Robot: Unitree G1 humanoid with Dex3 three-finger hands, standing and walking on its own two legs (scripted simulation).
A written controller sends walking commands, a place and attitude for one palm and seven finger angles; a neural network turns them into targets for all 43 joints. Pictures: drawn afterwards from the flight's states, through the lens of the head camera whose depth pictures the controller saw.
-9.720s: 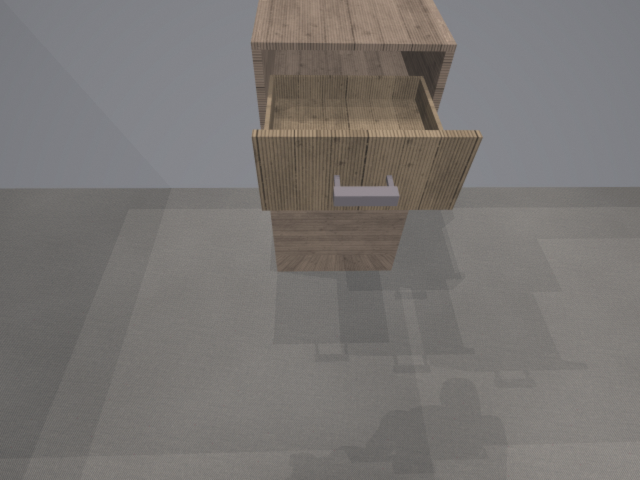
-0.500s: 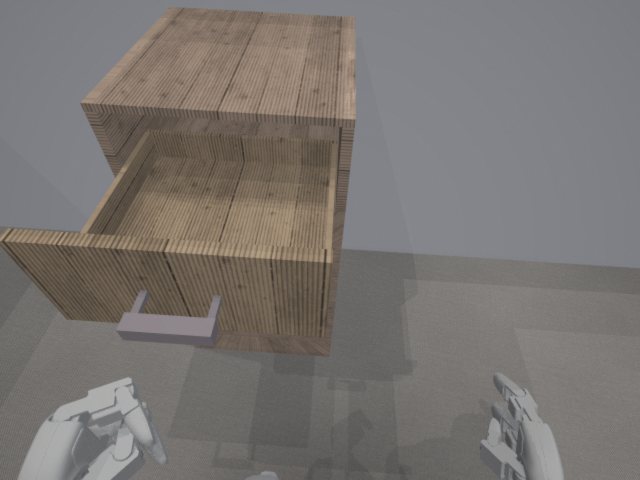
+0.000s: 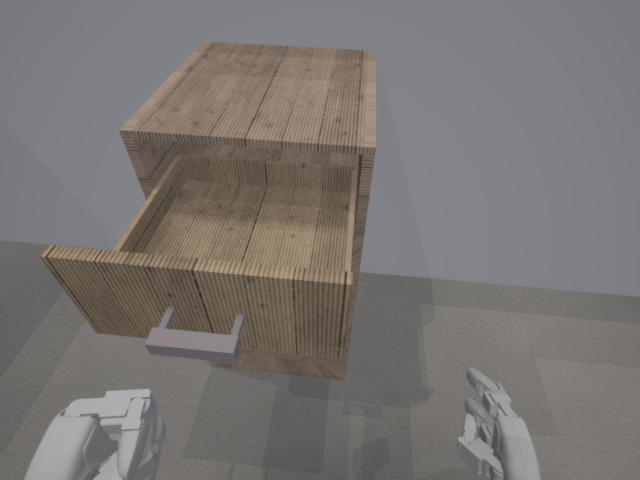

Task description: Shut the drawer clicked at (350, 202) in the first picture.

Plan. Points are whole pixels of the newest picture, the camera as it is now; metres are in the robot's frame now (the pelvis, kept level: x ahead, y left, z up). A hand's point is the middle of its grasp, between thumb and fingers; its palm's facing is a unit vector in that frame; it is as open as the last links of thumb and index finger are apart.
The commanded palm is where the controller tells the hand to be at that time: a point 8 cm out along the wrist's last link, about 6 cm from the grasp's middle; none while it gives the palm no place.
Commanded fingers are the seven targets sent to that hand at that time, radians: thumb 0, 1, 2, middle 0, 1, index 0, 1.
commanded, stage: raise the hand and make a fist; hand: left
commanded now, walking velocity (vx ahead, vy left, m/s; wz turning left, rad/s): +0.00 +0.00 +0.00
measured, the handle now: (199, 330) +0.29 +0.20 +0.03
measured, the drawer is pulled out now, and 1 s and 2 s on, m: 0.28 0.28 0.28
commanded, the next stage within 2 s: bring the fist close to the handle in 0.32 s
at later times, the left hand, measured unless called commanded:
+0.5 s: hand (162, 459) +0.12 +0.16 +0.11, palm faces +0.05 -0.99 -0.10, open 3.3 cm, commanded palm +0.07 +0.22 +0.11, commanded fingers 0.00 0.90 0.90 -1.40 -1.60 -1.40 -1.60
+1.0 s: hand (186, 439) +0.15 +0.16 +0.06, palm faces +0.01 -1.00 -0.06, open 3.3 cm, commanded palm +0.12 +0.22 +0.06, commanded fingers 0.00 0.90 0.90 -1.40 -1.60 -1.40 -1.60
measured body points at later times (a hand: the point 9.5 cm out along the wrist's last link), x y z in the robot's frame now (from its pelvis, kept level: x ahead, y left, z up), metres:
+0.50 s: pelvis +0.00 -0.03 +0.01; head -0.01 -0.04 +0.46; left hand +0.11 +0.21 +0.12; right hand +0.21 -0.24 -0.04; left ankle +0.01 +0.09 -0.69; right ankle -0.01 -0.12 -0.69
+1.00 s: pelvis +0.00 -0.02 -0.01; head +0.02 -0.03 +0.44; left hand +0.15 +0.21 +0.07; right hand +0.19 -0.26 -0.07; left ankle +0.01 +0.09 -0.69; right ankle -0.01 -0.12 -0.69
